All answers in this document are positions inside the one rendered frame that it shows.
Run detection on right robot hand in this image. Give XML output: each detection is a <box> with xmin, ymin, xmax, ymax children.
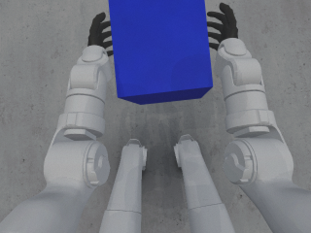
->
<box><xmin>207</xmin><ymin>3</ymin><xmax>238</xmax><ymax>51</ymax></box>

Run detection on right robot upper arm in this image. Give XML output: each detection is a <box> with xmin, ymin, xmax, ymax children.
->
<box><xmin>223</xmin><ymin>138</ymin><xmax>311</xmax><ymax>233</ymax></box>

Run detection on left robot forearm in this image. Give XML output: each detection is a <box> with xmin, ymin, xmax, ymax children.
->
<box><xmin>44</xmin><ymin>45</ymin><xmax>113</xmax><ymax>176</ymax></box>

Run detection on carton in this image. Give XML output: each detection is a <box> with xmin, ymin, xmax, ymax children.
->
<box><xmin>108</xmin><ymin>0</ymin><xmax>213</xmax><ymax>105</ymax></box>

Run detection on robot left thigh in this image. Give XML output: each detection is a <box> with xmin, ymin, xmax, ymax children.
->
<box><xmin>99</xmin><ymin>144</ymin><xmax>147</xmax><ymax>233</ymax></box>

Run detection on left robot shin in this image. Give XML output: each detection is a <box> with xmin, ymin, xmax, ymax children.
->
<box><xmin>121</xmin><ymin>139</ymin><xmax>142</xmax><ymax>154</ymax></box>

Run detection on left robot hand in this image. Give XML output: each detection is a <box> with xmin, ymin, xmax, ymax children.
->
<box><xmin>87</xmin><ymin>12</ymin><xmax>114</xmax><ymax>57</ymax></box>

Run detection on left robot upper arm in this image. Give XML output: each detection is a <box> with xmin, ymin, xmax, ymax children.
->
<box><xmin>0</xmin><ymin>140</ymin><xmax>111</xmax><ymax>233</ymax></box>

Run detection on right robot forearm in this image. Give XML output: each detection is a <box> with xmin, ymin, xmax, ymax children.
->
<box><xmin>213</xmin><ymin>38</ymin><xmax>294</xmax><ymax>164</ymax></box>

